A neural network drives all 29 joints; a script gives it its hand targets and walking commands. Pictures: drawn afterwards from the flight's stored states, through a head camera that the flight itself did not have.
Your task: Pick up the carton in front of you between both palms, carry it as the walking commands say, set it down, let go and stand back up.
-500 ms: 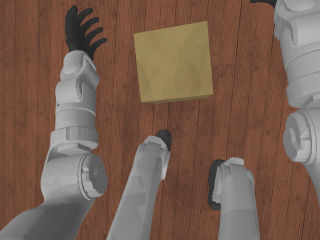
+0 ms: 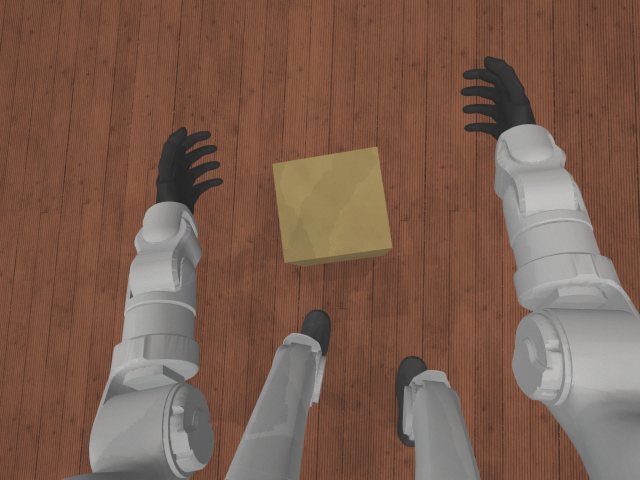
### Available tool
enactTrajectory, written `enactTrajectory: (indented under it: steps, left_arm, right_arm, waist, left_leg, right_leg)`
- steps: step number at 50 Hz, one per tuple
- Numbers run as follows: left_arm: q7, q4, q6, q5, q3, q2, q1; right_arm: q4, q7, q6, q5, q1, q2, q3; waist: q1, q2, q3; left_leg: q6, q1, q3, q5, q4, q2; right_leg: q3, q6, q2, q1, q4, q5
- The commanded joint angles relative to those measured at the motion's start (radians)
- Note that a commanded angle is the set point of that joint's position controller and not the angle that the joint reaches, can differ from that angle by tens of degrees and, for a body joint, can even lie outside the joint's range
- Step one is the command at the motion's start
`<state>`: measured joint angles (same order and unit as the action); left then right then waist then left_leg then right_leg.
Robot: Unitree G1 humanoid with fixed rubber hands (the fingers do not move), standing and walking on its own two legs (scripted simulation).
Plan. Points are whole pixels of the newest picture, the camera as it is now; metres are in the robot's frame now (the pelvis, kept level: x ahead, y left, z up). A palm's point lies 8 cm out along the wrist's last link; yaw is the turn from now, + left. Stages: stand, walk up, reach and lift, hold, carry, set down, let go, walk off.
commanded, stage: let go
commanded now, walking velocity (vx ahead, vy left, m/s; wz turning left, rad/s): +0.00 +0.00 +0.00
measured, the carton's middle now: (335, 214) +0.47 +0.13 -0.53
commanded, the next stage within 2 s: stand in 1.28 s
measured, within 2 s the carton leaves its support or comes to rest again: neither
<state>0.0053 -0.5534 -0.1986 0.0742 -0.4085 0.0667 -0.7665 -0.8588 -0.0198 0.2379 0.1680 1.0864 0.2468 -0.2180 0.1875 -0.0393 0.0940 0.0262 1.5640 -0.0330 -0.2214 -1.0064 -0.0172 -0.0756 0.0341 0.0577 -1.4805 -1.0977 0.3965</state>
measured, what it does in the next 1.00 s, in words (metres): rises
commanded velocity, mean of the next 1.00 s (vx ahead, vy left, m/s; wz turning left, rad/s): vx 0.00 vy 0.00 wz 0.00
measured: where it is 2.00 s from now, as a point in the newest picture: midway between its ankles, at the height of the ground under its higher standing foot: (359, 390)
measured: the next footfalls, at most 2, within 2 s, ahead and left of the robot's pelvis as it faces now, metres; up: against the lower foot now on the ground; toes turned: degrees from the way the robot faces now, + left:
none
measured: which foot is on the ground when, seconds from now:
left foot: down 0.00-1.00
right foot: down 0.00-1.00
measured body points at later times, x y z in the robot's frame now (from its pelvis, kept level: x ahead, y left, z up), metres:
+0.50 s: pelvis +0.06 +0.02 +0.10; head +0.20 +0.02 +0.52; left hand +0.25 +0.27 +0.01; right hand +0.37 -0.15 -0.01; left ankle +0.10 +0.13 -0.62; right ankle +0.03 -0.13 -0.62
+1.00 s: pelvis +0.10 -0.02 +0.12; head +0.12 -0.02 +0.57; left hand +0.26 +0.22 +0.04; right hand +0.27 -0.25 +0.04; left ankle +0.10 +0.13 -0.62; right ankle +0.03 -0.13 -0.62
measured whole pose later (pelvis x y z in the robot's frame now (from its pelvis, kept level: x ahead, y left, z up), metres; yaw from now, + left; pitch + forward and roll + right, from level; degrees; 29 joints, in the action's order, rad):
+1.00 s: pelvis +0.10 -0.02 +0.12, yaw +3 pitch +0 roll +1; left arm 0.05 -0.42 -0.11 0.02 -0.04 0.22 0.23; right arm -0.45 0.03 0.04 -0.01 -0.25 0.22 -0.03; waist 0.00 -0.03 -0.04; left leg 0.04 0.21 -0.05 -0.20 -0.41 -0.01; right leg -0.05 -0.01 0.01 -0.10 -0.44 0.34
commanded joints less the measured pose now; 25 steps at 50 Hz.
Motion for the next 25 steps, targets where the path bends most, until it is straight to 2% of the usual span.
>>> enactTrajectory:
  steps: [1,6,9,12,16,20,25]
  left_arm:
    - [0.048,0.142,0.038,0.025,0.037,0.144,0.011]
    - [0.097,0.137,0.071,0.014,0.112,0.174,0.211]
    - [0.120,0.130,0.093,-0.011,0.167,0.182,0.334]
    - [0.129,0.143,0.119,-0.036,0.226,0.191,0.461]
    - [0.117,0.188,0.150,-0.068,0.302,0.193,0.612]
    - [0.094,0.253,0.175,-0.089,0.354,0.191,0.746]
    - [0.072,0.297,0.186,-0.098,0.377,0.199,0.872]
  right_arm:
    - [0.227,-0.062,-0.036,0.019,0.037,-0.045,-0.018]
    - [0.373,-0.123,-0.077,0.014,-0.181,-0.098,-0.022]
    - [0.389,-0.128,-0.102,-0.002,-0.314,-0.101,-0.011]
    - [0.374,-0.112,-0.134,-0.030,-0.454,-0.089,0.008]
    - [0.354,-0.084,-0.179,-0.070,-0.623,-0.071,0.033]
    - [0.349,-0.063,-0.221,-0.092,-0.773,-0.051,0.048]
    - [0.366,-0.044,-0.251,-0.099,-0.936,-0.024,0.059]
  waist:
    - [0.041,-0.110,1.023]
    - [0.008,-0.066,0.781]
    - [-0.011,-0.033,0.649]
    - [-0.019,0.010,0.555]
    - [-0.037,0.054,0.456]
    - [-0.052,0.088,0.375]
    - [-0.085,0.087,0.259]
  left_leg:
    - [0.011,-0.866,0.130,0.506,0.044,0.087]
    - [-0.004,-0.992,0.098,0.349,0.160,0.072]
    - [-0.006,-1.059,0.076,0.257,0.219,0.055]
    - [-0.003,-1.153,0.052,0.219,0.272,0.040]
    - [0.009,-1.286,0.025,0.229,0.335,0.033]
    - [0.020,-1.396,0.010,0.300,0.379,0.033]
    - [0.025,-1.479,0.006,0.364,0.429,0.040]
  right_leg:
    - [0.069,0.026,0.065,0.521,0.183,-0.391]
    - [0.084,0.025,0.054,0.533,0.323,-0.194]
    - [0.093,0.018,0.044,0.548,0.384,-0.095]
    - [0.096,0.007,0.037,0.571,0.424,-0.050]
    - [0.098,-0.010,0.033,0.633,0.468,-0.034]
    - [0.095,-0.027,0.032,0.724,0.512,-0.065]
    - [0.095,-0.035,0.023,0.863,0.582,-0.114]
